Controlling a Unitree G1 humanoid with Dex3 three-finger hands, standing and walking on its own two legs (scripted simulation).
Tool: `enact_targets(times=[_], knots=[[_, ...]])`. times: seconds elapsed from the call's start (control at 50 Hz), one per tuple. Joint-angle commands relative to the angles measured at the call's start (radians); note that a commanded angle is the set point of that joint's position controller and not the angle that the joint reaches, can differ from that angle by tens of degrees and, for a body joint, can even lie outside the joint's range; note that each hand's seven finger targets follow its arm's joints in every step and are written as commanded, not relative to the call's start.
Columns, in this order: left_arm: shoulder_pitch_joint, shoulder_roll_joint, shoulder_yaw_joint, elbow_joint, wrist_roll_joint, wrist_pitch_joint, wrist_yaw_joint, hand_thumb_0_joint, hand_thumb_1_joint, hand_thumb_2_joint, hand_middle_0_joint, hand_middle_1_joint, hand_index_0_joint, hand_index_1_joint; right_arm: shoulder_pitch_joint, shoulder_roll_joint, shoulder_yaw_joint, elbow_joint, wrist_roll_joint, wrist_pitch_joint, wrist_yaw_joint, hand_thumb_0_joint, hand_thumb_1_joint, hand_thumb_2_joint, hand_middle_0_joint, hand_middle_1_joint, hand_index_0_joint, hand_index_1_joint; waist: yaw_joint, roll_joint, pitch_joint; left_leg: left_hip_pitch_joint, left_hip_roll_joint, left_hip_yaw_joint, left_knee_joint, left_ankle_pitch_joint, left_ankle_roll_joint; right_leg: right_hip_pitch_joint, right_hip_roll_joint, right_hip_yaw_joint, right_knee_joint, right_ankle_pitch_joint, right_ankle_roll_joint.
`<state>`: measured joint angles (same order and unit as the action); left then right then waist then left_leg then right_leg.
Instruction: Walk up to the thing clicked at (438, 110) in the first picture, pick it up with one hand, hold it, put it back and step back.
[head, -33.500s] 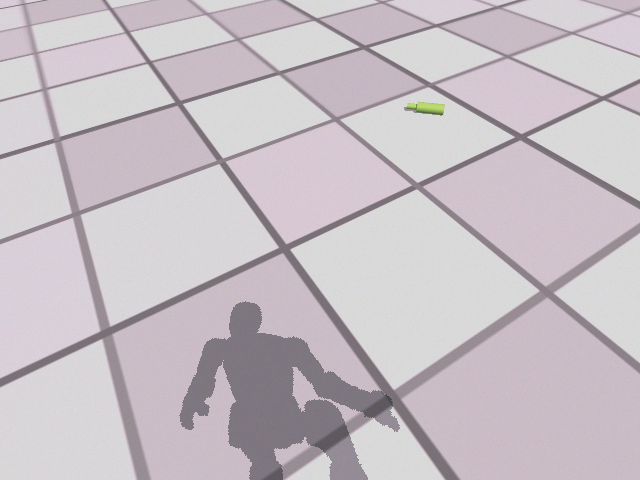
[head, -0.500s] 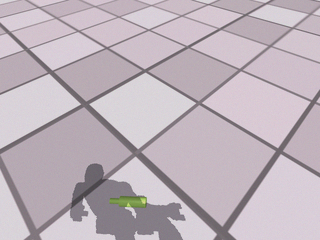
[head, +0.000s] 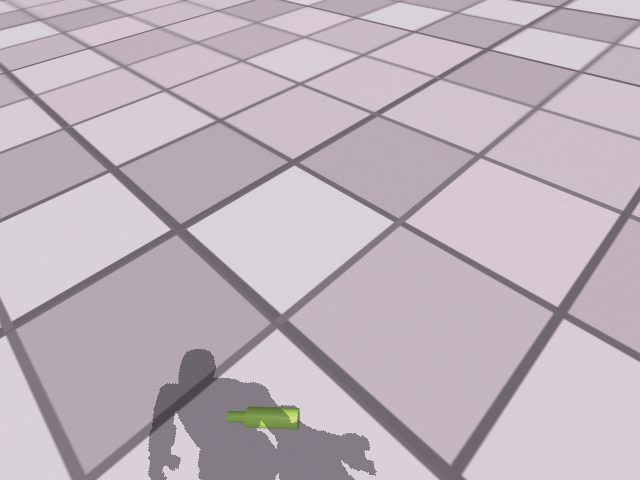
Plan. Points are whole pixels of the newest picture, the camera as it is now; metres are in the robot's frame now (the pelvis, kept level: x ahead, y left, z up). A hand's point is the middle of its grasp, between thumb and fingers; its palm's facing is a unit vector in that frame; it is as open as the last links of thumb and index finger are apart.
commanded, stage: stand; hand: left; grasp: from above
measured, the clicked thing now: (263, 417) +0.47 +0.25 -0.75
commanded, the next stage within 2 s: step back in 1.66 s
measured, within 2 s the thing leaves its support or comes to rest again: neither
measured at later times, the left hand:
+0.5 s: hand out of the picture +0.06 +0.21 -0.16, palm faces -0.01 -0.96 -0.29, open 7.4 cm
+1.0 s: hand out of the picture +0.06 +0.18 -0.17, palm faces -0.02 -0.97 -0.23, open 7.4 cm
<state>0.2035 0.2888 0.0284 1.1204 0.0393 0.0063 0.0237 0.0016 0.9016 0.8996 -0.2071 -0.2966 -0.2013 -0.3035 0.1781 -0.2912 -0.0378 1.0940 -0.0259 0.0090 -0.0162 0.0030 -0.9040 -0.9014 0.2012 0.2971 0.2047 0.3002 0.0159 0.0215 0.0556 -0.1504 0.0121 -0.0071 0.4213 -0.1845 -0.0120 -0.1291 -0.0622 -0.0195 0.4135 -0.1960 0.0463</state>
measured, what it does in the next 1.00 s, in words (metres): stands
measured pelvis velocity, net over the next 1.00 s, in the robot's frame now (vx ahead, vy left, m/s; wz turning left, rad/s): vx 0.03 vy -0.01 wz -0.03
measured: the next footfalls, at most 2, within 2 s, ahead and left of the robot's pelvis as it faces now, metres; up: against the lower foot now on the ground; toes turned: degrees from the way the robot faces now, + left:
none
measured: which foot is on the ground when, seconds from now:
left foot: down 0.00-1.00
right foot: down 0.00-1.00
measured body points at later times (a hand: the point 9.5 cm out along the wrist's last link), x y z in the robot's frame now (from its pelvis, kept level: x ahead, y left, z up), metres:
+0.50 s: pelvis +0.01 -0.01 +0.00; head +0.01 -0.02 +0.45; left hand +0.06 +0.26 -0.14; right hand +0.05 -0.28 -0.15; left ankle +0.03 +0.13 -0.74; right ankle +0.02 -0.15 -0.74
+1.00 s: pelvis +0.03 -0.01 +0.00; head +0.03 -0.01 +0.45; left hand +0.06 +0.23 -0.15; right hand +0.05 -0.25 -0.16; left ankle +0.03 +0.13 -0.74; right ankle +0.02 -0.15 -0.74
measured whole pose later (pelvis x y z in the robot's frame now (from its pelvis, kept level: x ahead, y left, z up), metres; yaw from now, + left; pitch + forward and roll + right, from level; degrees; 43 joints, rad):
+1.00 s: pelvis +0.03 -0.01 +0.00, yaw -2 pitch -3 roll +0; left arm 0.19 0.19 0.01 1.18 0.03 0.01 0.03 0.00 0.90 0.90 -0.21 -0.30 -0.20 -0.30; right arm 0.19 -0.21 -0.01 1.17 -0.02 0.01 -0.03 0.00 -0.91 -0.90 0.20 0.30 0.20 0.30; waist 0.00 0.01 0.04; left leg -0.12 0.03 0.02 0.37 -0.20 -0.03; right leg -0.11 -0.04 0.00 0.37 -0.20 0.03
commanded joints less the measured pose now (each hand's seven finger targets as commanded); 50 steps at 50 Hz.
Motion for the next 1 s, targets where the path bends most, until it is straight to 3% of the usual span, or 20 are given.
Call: enact_targets(times=[0.0,0.04,0.26,0.38,0.4,0.46,0.6,0.66,0.7,0.8,0.96,0.98], knots=[[-0.018,0.191,0.036,-0.045,-0.005,-0.022,0.012,0.0,0.899,0.9,-0.2,-0.3,-0.2,-0.3,-0.041,-0.18,-0.037,-0.059,0.002,-0.022,-0.004,0.0,-0.9,-0.9,0.2,0.3,0.2,0.3,-0.002,-0.055,0.036,-0.026,0.072,-0.091,-0.111,-0.099,0.034,-0.064,-0.055,0.08,-0.131,-0.122,-0.049],[-0.052,0.204,0.04,-0.053,-0.01,-0.023,0.012,0.0,0.899,0.9,-0.2,-0.3,-0.2,-0.3,-0.021,-0.181,-0.034,-0.051,-0.001,-0.023,-0.004,0.0,-0.9,-0.9,0.2,0.3,0.2,0.3,-0.016,-0.035,0.018,-0.024,0.075,-0.086,-0.112,-0.086,0.034,-0.053,-0.059,0.086,-0.131,-0.1,-0.049],[-0.052,0.184,0.031,-0.028,-0.017,-0.02,0.007,0.0,0.899,0.9,-0.2,-0.3,-0.2,-0.3,-0.035,-0.18,-0.018,-0.028,0.005,-0.02,-0.003,0.0,-0.9,-0.9,0.2,0.3,0.2,0.3,-0.01,-0.027,0.019,-0.006,0.082,-0.072,-0.117,-0.056,0.032,-0.047,-0.052,0.088,-0.141,-0.083,-0.052],[-0.057,0.155,0.025,-0.019,-0.023,-0.016,0.005,0.0,0.899,0.9,-0.2,-0.3,-0.2,-0.3,-0.022,-0.151,-0.002,-0.011,0.007,-0.022,-0.005,0.0,-0.9,-0.9,0.2,0.3,0.2,0.3,-0.012,-0.003,-0.018,0.003,0.085,-0.06,-0.123,0.007,0.031,0.0,-0.052,0.083,-0.122,0.033,-0.057],[-0.04,0.143,0.02,-0.008,-0.023,-0.014,0.005,0.0,0.899,0.9,-0.2,-0.3,-0.2,-0.3,-0.021,-0.132,0.002,-0.004,0.01,-0.019,-0.005,0.0,-0.9,-0.9,0.2,0.3,0.2,0.3,-0.007,-0.027,0.007,-0.005,0.082,-0.063,-0.134,-0.001,0.026,-0.018,-0.043,0.075,-0.124,-0.004,-0.055],[-0.046,0.149,0.022,-0.012,-0.019,-0.014,0.003,0.0,0.899,0.9,-0.2,-0.3,-0.2,-0.3,-0.02,-0.153,-0.003,-0.003,0.007,-0.019,-0.005,0.0,-0.9,-0.9,0.2,0.3,0.2,0.3,-0.01,-0.027,0.01,0.005,0.083,-0.058,-0.128,-0.009,0.027,-0.033,-0.041,0.078,-0.132,-0.019,-0.053],[-0.033,0.094,0.012,0.005,-0.022,-0.012,0.005,0.0,0.899,0.9,-0.2,-0.3,-0.2,-0.3,0.001,-0.102,0.01,0.022,0.011,-0.019,-0.009,0.0,-0.9,-0.9,0.2,0.3,0.2,0.3,-0.011,-0.022,-0.018,0.011,0.086,-0.05,-0.124,0.069,0.027,0.0,-0.04,0.067,-0.111,0.084,-0.052],[-0.03,0.085,0.012,0.01,-0.023,-0.013,0.008,0.0,0.899,0.9,-0.2,-0.3,-0.2,-0.3,0.01,-0.091,0.008,0.029,0.01,-0.02,-0.012,0.0,-0.9,-0.9,0.2,0.3,0.2,0.3,-0.015,-0.039,-0.059,0.055,0.092,-0.041,-0.108,0.151,0.029,0.017,-0.045,0.066,-0.101,0.166,-0.053],[-0.024,0.086,0.012,0.01,-0.02,-0.013,0.009,0.0,0.899,0.9,-0.2,-0.3,-0.2,-0.3,0.013,-0.091,0.01,0.03,0.009,-0.016,-0.012,0.0,-0.9,-0.9,0.2,0.3,0.2,0.3,-0.014,-0.036,-0.029,0.021,0.084,-0.04,-0.114,0.099,0.028,0.01,-0.043,0.065,-0.115,0.126,-0.048],[-0.022,0.067,0.012,0.013,-0.021,-0.012,0.012,0.0,0.899,0.9,-0.2,-0.3,-0.2,-0.3,0.022,-0.076,0.007,0.04,0.008,-0.016,-0.015,0.0,-0.9,-0.9,0.2,0.3,0.2,0.3,-0.019,-0.02,-0.034,0.043,0.088,-0.032,-0.104,0.135,0.027,0.001,-0.042,0.065,-0.104,0.156,-0.051],[0.011,0.04,0.01,0.024,-0.017,-0.008,0.011,0.0,0.899,0.9,-0.2,-0.3,-0.2,-0.3,0.042,-0.049,0.004,0.045,0.006,-0.015,-0.016,0.0,-0.9,-0.9,0.2,0.3,0.2,0.3,-0.019,-0.024,0.002,0.01,0.082,-0.032,-0.124,0.053,0.025,-0.023,-0.032,0.064,-0.113,0.068,-0.051],[0.017,0.039,0.011,0.025,-0.018,-0.008,0.012,0.0,0.899,0.9,-0.2,-0.3,-0.2,-0.3,0.033,-0.044,0.003,0.043,0.006,-0.014,-0.017,0.0,-0.9,-0.9,0.2,0.3,0.2,0.3,-0.014,-0.031,-0.004,0.029,0.087,-0.032,-0.118,0.082,0.028,-0.025,-0.033,0.063,-0.105,0.092,-0.056]])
